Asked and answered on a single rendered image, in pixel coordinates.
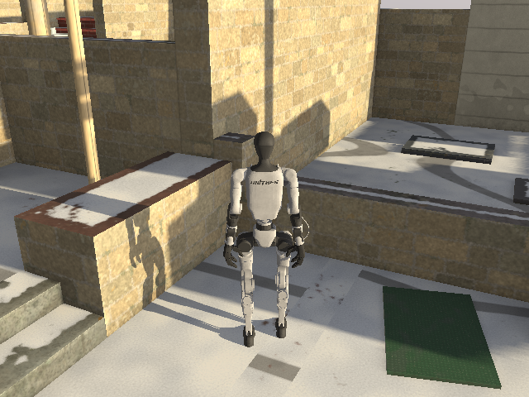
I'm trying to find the robot left thigh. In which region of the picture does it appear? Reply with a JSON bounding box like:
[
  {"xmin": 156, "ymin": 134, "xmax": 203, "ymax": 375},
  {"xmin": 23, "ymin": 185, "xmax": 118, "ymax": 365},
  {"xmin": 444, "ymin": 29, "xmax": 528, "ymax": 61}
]
[{"xmin": 236, "ymin": 232, "xmax": 255, "ymax": 294}]

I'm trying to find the robot right shin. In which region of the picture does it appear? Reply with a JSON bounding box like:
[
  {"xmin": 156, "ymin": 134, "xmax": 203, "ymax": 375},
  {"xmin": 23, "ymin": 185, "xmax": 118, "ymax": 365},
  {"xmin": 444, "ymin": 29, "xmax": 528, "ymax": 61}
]
[{"xmin": 277, "ymin": 274, "xmax": 288, "ymax": 327}]

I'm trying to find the robot right forearm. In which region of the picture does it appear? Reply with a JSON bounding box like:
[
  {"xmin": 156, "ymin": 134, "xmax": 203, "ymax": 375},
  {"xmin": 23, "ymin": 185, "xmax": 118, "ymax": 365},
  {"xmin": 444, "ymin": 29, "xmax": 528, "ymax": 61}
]
[{"xmin": 290, "ymin": 203, "xmax": 304, "ymax": 246}]

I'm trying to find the robot left forearm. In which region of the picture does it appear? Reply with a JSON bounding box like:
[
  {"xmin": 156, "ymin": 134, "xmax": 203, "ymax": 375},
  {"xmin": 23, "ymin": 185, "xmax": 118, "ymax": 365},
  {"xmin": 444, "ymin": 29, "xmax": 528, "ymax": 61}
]
[{"xmin": 224, "ymin": 203, "xmax": 239, "ymax": 246}]

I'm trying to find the left robot hand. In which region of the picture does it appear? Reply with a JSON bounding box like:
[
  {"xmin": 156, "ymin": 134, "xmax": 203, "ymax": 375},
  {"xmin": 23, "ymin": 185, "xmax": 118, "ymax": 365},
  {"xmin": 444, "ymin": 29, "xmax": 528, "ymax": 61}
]
[{"xmin": 223, "ymin": 243, "xmax": 243, "ymax": 268}]

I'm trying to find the right robot hand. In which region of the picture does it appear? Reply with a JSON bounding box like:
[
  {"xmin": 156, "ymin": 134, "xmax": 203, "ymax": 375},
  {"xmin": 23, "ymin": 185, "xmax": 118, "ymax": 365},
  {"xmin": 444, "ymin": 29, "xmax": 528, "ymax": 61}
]
[{"xmin": 286, "ymin": 243, "xmax": 305, "ymax": 268}]

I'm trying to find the right robot upper arm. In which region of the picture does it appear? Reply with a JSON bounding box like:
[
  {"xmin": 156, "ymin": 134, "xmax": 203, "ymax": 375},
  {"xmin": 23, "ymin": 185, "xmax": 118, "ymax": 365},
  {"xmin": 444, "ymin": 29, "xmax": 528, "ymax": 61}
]
[{"xmin": 282, "ymin": 167, "xmax": 299, "ymax": 214}]

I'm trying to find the left robot upper arm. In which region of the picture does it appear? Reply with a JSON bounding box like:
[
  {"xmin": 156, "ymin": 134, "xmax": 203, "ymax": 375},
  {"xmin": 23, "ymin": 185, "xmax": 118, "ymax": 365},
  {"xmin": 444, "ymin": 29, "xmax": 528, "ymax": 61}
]
[{"xmin": 230, "ymin": 167, "xmax": 247, "ymax": 214}]

